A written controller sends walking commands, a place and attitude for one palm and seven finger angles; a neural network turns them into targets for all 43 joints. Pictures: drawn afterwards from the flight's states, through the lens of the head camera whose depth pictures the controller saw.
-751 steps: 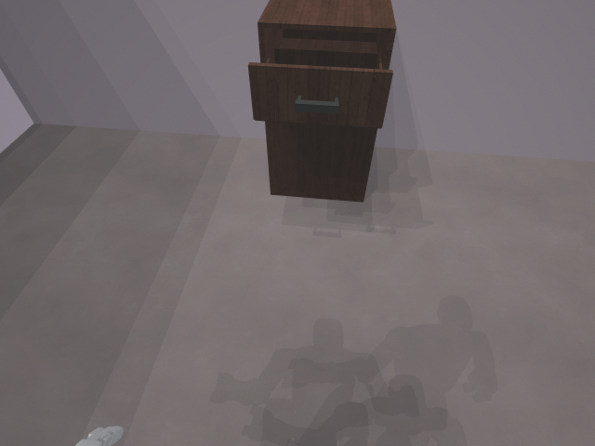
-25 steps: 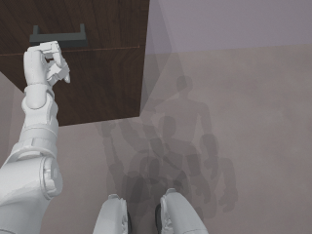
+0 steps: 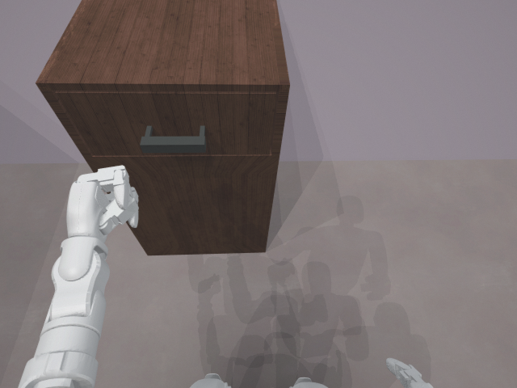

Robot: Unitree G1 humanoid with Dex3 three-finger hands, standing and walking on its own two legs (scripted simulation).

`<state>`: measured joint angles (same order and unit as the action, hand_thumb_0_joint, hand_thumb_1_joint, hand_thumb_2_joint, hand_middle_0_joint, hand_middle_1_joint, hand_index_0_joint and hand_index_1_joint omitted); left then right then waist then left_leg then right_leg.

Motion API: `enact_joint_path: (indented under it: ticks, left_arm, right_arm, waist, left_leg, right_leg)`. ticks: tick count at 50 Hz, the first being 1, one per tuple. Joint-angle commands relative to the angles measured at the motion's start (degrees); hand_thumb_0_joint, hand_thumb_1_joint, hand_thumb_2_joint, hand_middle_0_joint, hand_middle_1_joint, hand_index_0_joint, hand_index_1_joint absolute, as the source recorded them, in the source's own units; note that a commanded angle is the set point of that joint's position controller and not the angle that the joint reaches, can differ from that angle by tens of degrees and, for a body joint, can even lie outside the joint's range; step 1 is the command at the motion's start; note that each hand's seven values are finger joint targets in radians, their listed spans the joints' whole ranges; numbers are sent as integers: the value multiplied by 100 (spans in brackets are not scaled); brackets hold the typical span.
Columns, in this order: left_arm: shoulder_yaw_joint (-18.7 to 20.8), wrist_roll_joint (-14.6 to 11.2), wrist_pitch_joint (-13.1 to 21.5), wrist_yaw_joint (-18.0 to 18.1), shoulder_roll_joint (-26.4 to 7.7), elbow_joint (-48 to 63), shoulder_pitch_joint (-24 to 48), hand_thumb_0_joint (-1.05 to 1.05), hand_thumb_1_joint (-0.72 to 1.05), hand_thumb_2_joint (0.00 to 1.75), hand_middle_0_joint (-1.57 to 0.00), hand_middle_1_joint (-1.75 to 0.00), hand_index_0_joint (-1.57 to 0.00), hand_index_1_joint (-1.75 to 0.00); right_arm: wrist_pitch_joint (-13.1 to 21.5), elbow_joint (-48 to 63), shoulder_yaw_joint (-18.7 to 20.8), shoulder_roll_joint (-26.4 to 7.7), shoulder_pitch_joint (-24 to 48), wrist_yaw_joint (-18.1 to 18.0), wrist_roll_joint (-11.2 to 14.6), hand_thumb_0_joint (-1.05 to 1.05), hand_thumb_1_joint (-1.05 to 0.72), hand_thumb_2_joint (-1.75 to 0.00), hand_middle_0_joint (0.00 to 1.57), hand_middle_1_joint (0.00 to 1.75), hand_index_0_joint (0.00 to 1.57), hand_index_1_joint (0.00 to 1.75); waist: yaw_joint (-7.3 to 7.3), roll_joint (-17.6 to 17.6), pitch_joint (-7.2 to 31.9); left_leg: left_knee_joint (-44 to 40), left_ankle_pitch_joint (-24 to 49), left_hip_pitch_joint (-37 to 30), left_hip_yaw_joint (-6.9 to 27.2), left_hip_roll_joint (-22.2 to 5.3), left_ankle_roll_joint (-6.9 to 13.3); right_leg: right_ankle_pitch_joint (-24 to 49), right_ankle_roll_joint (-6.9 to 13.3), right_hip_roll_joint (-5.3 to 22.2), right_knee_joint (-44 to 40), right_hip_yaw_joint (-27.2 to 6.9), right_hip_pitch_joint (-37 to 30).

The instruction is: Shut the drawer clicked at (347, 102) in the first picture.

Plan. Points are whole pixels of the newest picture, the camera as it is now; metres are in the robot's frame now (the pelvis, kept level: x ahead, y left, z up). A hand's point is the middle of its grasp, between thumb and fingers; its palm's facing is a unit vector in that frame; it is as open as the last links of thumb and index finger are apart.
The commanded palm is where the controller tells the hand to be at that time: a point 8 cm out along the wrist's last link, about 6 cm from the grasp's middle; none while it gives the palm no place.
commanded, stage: draw the hand back to the body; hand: left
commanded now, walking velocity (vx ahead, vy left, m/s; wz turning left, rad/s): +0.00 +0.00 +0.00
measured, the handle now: (175, 137) +0.59 +0.18 -0.03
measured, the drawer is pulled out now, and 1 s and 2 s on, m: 0.00 0.00 0.00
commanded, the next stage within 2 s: step back with the hand held close in 0.96 s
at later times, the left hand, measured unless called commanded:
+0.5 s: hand (51, 258) +0.25 +0.22 +0.16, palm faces +0.28 -0.91 -0.30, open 3.3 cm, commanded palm +0.20 +0.27 +0.17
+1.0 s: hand out of the picture +0.18 +0.23 +0.20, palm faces +0.41 -0.83 -0.39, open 3.3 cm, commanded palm +0.13 +0.27 +0.23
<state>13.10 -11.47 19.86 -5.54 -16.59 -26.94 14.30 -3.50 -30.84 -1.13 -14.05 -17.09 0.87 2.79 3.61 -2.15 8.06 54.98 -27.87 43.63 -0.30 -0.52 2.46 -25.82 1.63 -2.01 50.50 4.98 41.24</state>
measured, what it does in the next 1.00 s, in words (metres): rises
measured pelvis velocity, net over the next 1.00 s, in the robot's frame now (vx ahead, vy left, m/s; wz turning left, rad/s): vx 0.00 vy -0.01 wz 0.01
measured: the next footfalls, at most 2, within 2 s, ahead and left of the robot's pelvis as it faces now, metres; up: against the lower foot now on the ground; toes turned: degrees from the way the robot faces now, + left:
none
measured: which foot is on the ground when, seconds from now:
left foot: down 0.00-1.00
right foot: down 0.00-1.00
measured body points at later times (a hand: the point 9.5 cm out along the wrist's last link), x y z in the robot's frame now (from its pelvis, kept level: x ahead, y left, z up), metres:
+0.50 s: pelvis +0.00 +0.00 +0.05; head -0.01 -0.02 +0.50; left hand +0.23 +0.27 +0.17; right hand +0.19 -0.21 -0.03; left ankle -0.02 +0.09 -0.69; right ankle -0.02 -0.11 -0.69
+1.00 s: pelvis +0.00 -0.01 +0.05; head -0.02 -0.04 +0.50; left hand +0.15 +0.28 +0.22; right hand +0.19 -0.23 -0.03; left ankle -0.02 +0.09 -0.69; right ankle -0.02 -0.11 -0.69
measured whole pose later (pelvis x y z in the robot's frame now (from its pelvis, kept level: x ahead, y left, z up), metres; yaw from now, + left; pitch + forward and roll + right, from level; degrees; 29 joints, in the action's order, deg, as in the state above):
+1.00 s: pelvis +0.00 -0.01 +0.05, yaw +1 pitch -4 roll -1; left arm 15.8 -4.5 4.7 5.8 -18.0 24.3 -30.6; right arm 5.2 -34.7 -1.4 -13.2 -11.7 -4.0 1.1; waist -3.5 -4.6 -0.7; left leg 26.6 -16.2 6.7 -0.9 0.7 1.8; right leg -15.1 2.0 -1.8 23.9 3.6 5.2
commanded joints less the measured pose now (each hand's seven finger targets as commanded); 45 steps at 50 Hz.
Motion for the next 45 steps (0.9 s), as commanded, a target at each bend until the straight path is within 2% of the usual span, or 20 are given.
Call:
enact_joint_path:
  ticks: [1,2,4,5,6,7,8,11,13,14,20,25,29,31,34,36,39,41,43,45]
  left_arm:
    - [-200,-157,208,-345,-650,1793,1169,0,90,90,-140,-160,-140,-160]
    - [-63,-222,95,-367,-727,1807,887,0,90,90,-140,-160,-140,-160]
    - [152,-313,-96,-359,-946,2000,650,0,90,90,-140,-160,-140,-160]
    - [39,416,-365,203,-1480,2358,397,0,90,90,-140,-160,-140,-160]
    - [-122,463,-565,495,-1157,2600,326,0,90,90,-140,-160,-140,-160]
    - [-87,462,-722,652,-1118,2645,62,0,90,90,-140,-160,-140,-160]
    - [-163,507,-838,766,-1069,2808,-76,0,90,90,-140,-160,-140,-160]
    - [18,599,-1071,1040,-1294,3237,-186,0,90,90,-140,-160,-140,-160]
    - [-89,631,-1175,1123,-1174,3551,-369,0,90,90,-140,-160,-140,-160]
    - [-62,629,-1211,1152,-1230,3754,-451,0,90,90,-140,-160,-140,-160]
    - [-163,642,-1400,1166,-911,4361,-1669,0,90,90,-140,-160,-140,-160]
    - [131,635,-1411,1159,-1033,5090,-2387,0,90,90,-140,-160,-140,-160]
    - [613,639,-1362,1176,-1334,5698,-2947,0,90,90,-140,-160,-140,-160]
    - [674,635,-1313,1185,-1307,6218,-3174,0,90,90,-140,-160,-140,-160]
    - [814,653,-1288,1194,-1332,6504,-3677,0,90,90,-140,-160,-140,-160]
    - [850,635,-1268,1198,-1285,6682,-3904,0,90,90,-140,-160,-140,-160]
    - [1045,624,-1231,1189,-1300,6696,-4308,0,90,90,-140,-160,-140,-160]
    - [827,635,-1248,1172,-1032,6313,-4254,0,90,90,-140,-160,-140,-160]
    - [779,640,-1254,1171,-955,6072,-4167,0,90,90,-140,-160,-140,-160]
    - [811,651,-1201,1181,-1042,6147,-4003,0,90,90,-140,-160,-140,-160]
  right_arm:
    - [311,601,338,-872,-161,-115,31,0,-90,-90,20,30,20,30]
    - [341,650,334,-878,-89,-140,37,0,-90,-90,20,30,20,30]
    - [407,791,276,-894,121,-192,70,0,-90,-90,20,30,20,30]
    - [227,902,314,-768,511,-295,68,0,-90,-90,20,30,20,30]
    - [188,1049,256,-678,591,-372,63,0,-90,-90,20,30,20,30]
    - [193,1080,246,-670,636,-431,68,0,-90,-90,20,30,20,30]
    - [186,1089,211,-669,742,-477,78,0,-90,-90,20,30,20,30]
    - [217,1077,139,-640,939,-600,67,0,-90,-90,20,30,20,30]
    - [307,1065,93,-609,1046,-636,59,0,-90,-90,20,30,20,30]
    - [360,1055,84,-628,1072,-652,45,0,-90,-90,20,30,20,30]
    - [605,910,27,-580,1167,-600,-16,0,-90,-90,20,30,20,30]
    - [762,833,38,-565,1238,-534,-106,0,-90,-90,20,30,20,30]
    - [877,773,69,-543,1279,-500,-167,0,-90,-90,20,30,20,30]
    - [945,783,66,-478,1264,-470,-165,0,-90,-90,20,30,20,30]
    - [1080,731,90,-485,1278,-437,-184,0,-90,-90,20,30,20,30]
    - [1123,724,94,-466,1271,-423,-178,0,-90,-90,20,30,20,30]
    - [1190,676,147,-445,1332,-440,-172,0,-90,-90,20,30,20,30]
    - [1147,614,149,-457,1273,-456,-176,0,-90,-90,20,30,20,30]
    - [1113,586,188,-489,1262,-493,-165,0,-90,-90,20,30,20,30]
    - [1130,581,192,-504,1269,-517,-172,0,-90,-90,20,30,20,30]
  waist:
    - [130,-558,1749]
    - [61,-298,1703]
    - [-55,-216,1481]
    - [-374,-183,1681]
    - [-227,-97,1367]
    - [-234,136,1101]
    - [-260,54,960]
    - [-314,-54,716]
    - [-325,-133,531]
    - [-353,-25,551]
    - [-428,-135,-20]
    - [-506,-12,-262]
    - [-604,92,-251]
    - [-613,-272,-82]
    - [-657,-220,-203]
    - [-657,-306,-278]
    - [-701,35,-543]
    - [-600,232,-893]
    - [-564,463,-1090]
    - [-574,198,-998]
  left_leg:
    - [-808,3134,-1972,289,-117,-140]
    - [-894,2913,-1889,289,-97,-129]
    - [-1099,2436,-1714,280,-48,-106]
    - [-1479,2340,-2101,225,-30,-110]
    - [-1668,2074,-2119,207,-33,-95]
    - [-1765,1851,-2019,210,-54,-87]
    - [-1892,1769,-2061,189,-65,-71]
    - [-2204,1788,-2431,214,-82,-50]
    - [-2410,1818,-2730,238,-110,-51]
    - [-2495,1850,-2833,262,-111,-35]
    - [-2967,2219,-3410,280,-140,-71]
    - [-3195,2450,-3594,220,-124,-61]
    - [-3217,2709,-3688,154,-97,-42]
    - [-3207,2965,-3838,137,-86,-59]
    - [-3182,3167,-3826,138,-99,-70]
    - [-3192,3121,-3823,137,-105,-76]
    - [-3189,2872,-3749,114,-111,-56]
    - [-3235,2470,-3628,83,-114,-35]
    - [-3225,2154,-3580,71,-111,13]
    - [-3243,1998,-3637,61,-76,27]
  right_leg:
    - [2457,-54,-33,-550,-208,-1015]
    - [2400,-56,-25,-619,-195,-1190]
    - [2197,-27,0,-715,-188,-1420]
    - [2014,70,136,-1068,-459,-1860]
    - [1898,41,162,-1246,-436,-1937]
    - [1775,19,178,-1345,-430,-1991]
    - [1709,20,214,-1445,-446,-2109]
    - [1701,37,212,-1737,-450,-2399]
    - [1683,40,226,-1938,-433,-2493]
    - [1691,41,216,-2031,-425,-2641]
    - [1930,43,193,-2497,-382,-3002]
    - [2180,33,200,-2769,-389,-3340]
    - [2463,22,200,-2883,-406,-3556]
    - [2667,28,236,-2857,-423,-3687]
    - [2793,23,206,-2906,-423,-3694]
    - [2767,11,223,-2897,-407,-3669]
    - [2641,6,182,-3021,-420,-3546]
    - [2293,-29,213,-3072,-417,-3345]
    - [1946,-60,224,-3175,-458,-3166]
    - [1739,-51,263,-3251,-502,-3187]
